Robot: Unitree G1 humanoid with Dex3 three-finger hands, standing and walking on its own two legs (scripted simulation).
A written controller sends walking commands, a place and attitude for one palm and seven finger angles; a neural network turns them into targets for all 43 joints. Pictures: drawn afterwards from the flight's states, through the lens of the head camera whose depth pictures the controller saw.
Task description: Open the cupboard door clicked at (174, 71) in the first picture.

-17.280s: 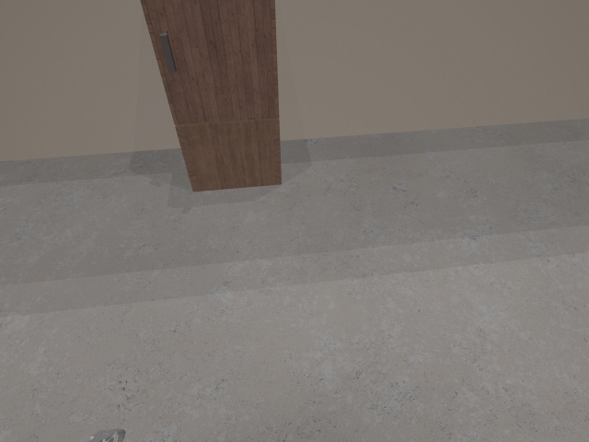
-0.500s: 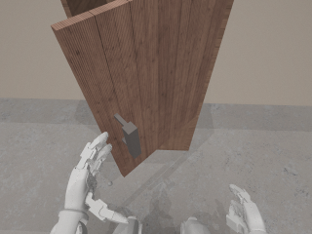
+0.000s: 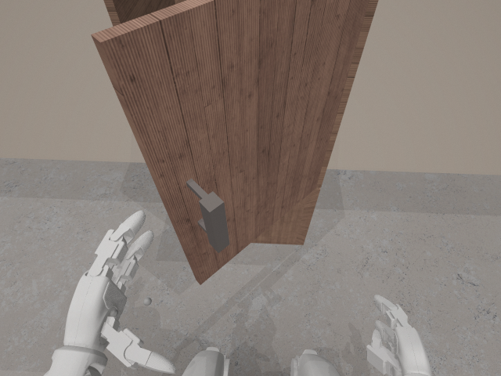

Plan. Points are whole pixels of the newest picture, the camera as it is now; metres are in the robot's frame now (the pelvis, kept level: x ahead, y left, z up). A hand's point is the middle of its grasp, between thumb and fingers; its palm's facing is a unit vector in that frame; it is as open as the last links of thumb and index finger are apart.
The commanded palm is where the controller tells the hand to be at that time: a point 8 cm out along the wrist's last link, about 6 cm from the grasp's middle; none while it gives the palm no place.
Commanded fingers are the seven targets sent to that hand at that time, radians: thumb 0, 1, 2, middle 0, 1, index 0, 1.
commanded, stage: draw the hand back to the body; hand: left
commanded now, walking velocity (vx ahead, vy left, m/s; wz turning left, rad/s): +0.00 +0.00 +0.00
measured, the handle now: (207, 215) +0.35 +0.10 +0.06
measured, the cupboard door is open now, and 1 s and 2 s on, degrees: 45 45 45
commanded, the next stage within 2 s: step back with the hand held close in 1.42 s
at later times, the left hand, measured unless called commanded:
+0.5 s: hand (63, 283) +0.20 +0.22 +0.15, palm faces +0.19 -0.93 -0.31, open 15.3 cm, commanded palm +0.17 +0.27 +0.17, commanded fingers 0.00 -0.01 0.51 -0.17 -0.30 -0.17 -0.30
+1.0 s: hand out of the picture +0.22 +0.27 +0.24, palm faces +0.43 -0.81 -0.40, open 9.6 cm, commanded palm +0.17 +0.31 +0.26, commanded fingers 0.00 0.87 0.88 -0.20 -0.30 -0.20 -0.30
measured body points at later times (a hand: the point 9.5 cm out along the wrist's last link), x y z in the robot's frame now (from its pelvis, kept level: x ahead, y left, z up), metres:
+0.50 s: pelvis +0.02 +0.01 +0.06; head +0.01 +0.00 +0.51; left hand +0.19 +0.27 +0.17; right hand +0.20 -0.21 -0.01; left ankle +0.00 +0.13 -0.64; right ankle +0.02 -0.11 -0.64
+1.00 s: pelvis +0.03 +0.02 +0.09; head +0.01 +0.00 +0.54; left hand +0.19 +0.31 +0.26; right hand +0.22 -0.20 +0.02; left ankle +0.00 +0.13 -0.64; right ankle +0.02 -0.11 -0.64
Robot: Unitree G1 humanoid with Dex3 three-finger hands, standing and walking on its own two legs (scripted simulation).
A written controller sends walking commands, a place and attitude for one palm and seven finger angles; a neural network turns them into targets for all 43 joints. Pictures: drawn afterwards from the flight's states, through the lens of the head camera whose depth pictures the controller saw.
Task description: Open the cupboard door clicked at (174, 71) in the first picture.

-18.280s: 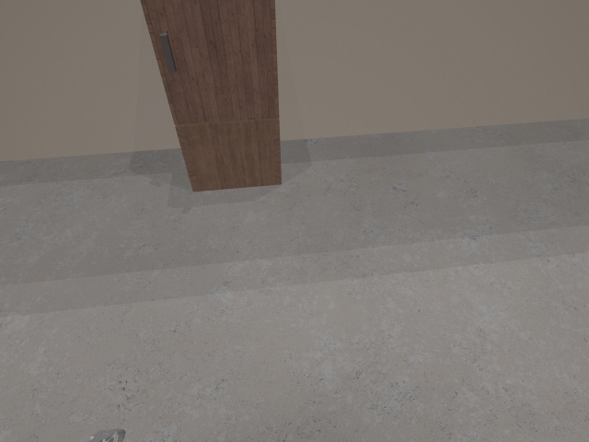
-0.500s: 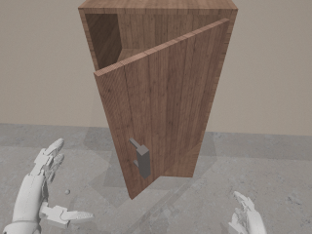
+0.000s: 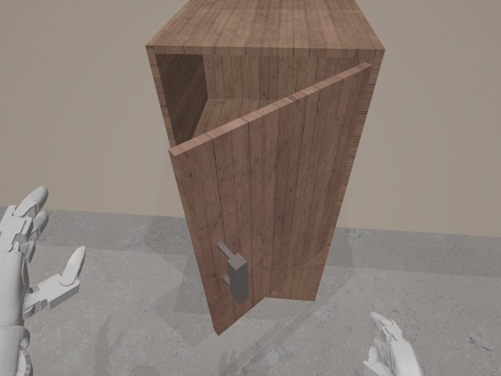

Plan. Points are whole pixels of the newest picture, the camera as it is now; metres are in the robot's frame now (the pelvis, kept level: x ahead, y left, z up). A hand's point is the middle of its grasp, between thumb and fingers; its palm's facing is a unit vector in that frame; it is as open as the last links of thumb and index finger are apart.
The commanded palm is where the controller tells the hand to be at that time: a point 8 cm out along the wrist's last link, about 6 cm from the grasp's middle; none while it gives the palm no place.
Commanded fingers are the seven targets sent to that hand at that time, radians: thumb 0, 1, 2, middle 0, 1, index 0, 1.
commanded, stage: draw the hand back to the body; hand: left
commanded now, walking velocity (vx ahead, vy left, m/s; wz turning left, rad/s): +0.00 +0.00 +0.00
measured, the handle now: (231, 272) +0.32 +0.08 -0.04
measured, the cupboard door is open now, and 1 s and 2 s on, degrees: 45 45 45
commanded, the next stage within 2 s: step back with the hand held close in 0.42 s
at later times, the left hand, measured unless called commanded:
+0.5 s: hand (67, 269) +0.19 +0.25 +0.16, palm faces +0.46 -0.79 -0.40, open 7.5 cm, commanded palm +0.14 +0.29 +0.17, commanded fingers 0.00 0.90 0.90 -0.20 -0.30 -0.20 -0.30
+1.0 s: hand (31, 297) +0.15 +0.27 +0.16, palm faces +0.37 -0.78 -0.51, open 7.4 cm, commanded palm +0.09 +0.31 +0.18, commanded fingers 0.00 0.90 0.90 -0.20 -0.30 -0.20 -0.30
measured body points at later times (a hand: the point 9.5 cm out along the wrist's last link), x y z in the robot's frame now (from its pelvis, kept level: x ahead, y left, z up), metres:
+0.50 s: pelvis +0.00 -0.01 +0.01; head -0.02 -0.03 +0.46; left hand +0.16 +0.29 +0.18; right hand +0.19 -0.23 -0.08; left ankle -0.03 +0.11 -0.74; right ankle -0.01 -0.12 -0.74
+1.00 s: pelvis -0.06 +0.01 +0.00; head -0.04 +0.01 +0.45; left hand +0.12 +0.31 +0.19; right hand +0.13 -0.24 -0.07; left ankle -0.03 +0.11 -0.74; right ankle -0.01 -0.12 -0.74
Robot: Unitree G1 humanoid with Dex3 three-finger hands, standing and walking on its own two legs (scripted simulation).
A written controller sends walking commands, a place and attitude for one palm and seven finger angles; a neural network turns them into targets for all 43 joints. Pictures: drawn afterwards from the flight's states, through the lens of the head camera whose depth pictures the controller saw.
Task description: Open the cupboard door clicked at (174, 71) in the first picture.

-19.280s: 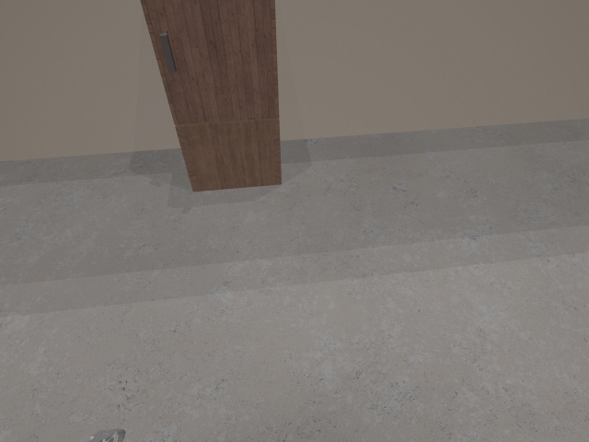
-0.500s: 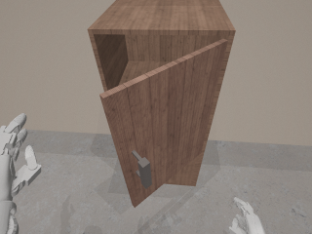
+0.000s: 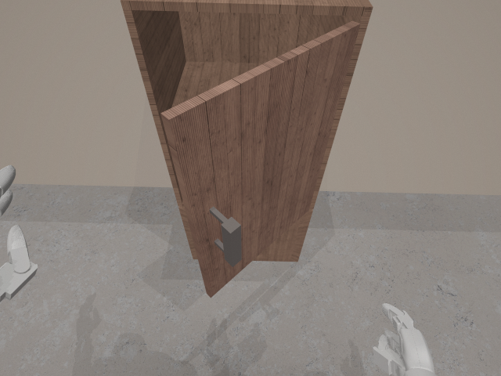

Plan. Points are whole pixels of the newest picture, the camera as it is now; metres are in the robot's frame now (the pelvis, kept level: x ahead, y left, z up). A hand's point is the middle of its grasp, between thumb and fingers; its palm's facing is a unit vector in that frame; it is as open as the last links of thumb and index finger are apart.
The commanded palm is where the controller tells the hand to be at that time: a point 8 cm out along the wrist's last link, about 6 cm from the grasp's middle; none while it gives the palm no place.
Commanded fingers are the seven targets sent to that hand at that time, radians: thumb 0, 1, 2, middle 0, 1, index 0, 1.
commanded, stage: step back with the hand held close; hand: left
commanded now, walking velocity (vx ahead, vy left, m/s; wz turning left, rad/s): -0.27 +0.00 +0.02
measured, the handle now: (224, 236) +0.37 +0.08 -0.04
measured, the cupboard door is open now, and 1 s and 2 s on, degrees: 45 45 45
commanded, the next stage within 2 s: stop stepping back and stand still in 1.08 s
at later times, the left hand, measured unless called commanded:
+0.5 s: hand out of the picture +0.10 +0.29 +0.16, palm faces +0.52 -0.70 -0.49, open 7.4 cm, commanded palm +0.03 +0.32 +0.18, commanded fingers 0.00 0.90 0.90 -0.20 -0.30 -0.20 -0.30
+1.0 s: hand out of the picture +0.02 +0.28 +0.18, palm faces +0.44 -0.79 -0.43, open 7.4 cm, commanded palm -0.04 +0.31 +0.18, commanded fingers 0.00 0.90 0.90 -0.20 -0.30 -0.20 -0.30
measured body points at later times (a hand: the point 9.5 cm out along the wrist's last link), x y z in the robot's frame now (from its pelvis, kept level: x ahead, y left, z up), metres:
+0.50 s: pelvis -0.08 +0.01 -0.02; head -0.05 +0.03 +0.43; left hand +0.07 +0.33 +0.18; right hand +0.12 -0.22 -0.09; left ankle +0.02 +0.11 -0.74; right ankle +0.03 -0.12 -0.73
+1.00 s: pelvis -0.17 +0.01 +0.01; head -0.13 +0.06 +0.45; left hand -0.01 +0.32 +0.20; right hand +0.04 -0.19 -0.06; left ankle -0.10 +0.10 -0.74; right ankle -0.24 -0.14 -0.65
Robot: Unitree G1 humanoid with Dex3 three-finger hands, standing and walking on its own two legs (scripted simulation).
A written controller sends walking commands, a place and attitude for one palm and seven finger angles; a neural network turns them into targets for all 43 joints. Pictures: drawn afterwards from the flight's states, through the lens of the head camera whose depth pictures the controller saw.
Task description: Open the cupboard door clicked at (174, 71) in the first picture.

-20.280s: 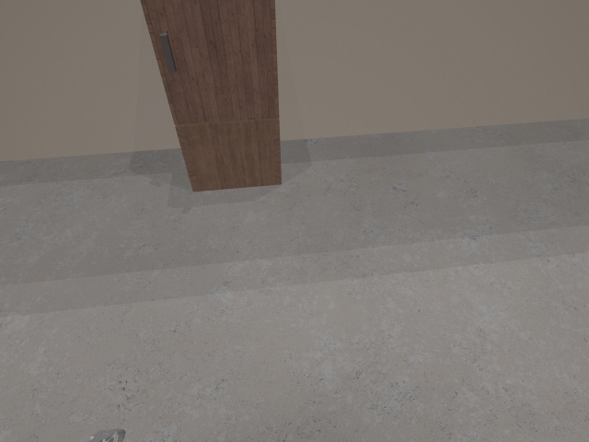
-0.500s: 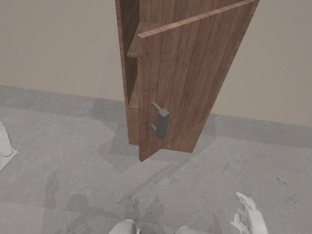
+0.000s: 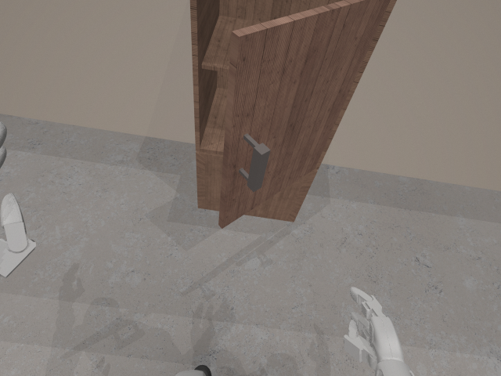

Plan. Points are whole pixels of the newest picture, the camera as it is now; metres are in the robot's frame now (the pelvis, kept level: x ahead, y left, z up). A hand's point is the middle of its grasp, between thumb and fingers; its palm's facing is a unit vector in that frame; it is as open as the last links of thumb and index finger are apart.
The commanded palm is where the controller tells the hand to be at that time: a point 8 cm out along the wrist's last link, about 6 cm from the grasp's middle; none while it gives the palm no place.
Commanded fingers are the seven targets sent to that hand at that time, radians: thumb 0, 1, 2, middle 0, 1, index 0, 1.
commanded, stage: step back with the hand held close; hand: left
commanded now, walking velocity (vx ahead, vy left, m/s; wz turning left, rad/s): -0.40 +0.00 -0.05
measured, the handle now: (251, 162) +0.55 +0.06 -0.05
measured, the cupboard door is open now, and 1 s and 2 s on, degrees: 45 45 45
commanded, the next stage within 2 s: stop stepping back and stand still in 0.08 s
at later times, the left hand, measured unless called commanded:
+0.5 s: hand out of the picture +0.09 +0.19 +0.16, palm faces +0.43 -0.79 -0.43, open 7.4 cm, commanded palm +0.03 +0.23 +0.17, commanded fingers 0.00 0.90 0.90 -0.20 -0.30 -0.20 -0.30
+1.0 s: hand out of the picture +0.05 +0.22 +0.14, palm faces +0.45 -0.80 -0.39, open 7.4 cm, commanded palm -0.01 +0.25 +0.17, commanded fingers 0.00 0.90 0.90 -0.20 -0.30 -0.20 -0.30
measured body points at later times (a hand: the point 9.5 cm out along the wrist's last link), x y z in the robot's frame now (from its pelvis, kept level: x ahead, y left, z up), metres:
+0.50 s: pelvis -0.12 -0.06 -0.01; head -0.15 -0.07 +0.44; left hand +0.06 +0.23 +0.18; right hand -0.04 -0.35 -0.11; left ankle -0.12 +0.05 -0.74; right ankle -0.20 -0.12 -0.75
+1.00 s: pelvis -0.17 -0.04 -0.02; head -0.18 -0.04 +0.43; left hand +0.02 +0.26 +0.16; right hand -0.03 -0.27 -0.10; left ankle -0.13 +0.07 -0.75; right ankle -0.20 -0.13 -0.74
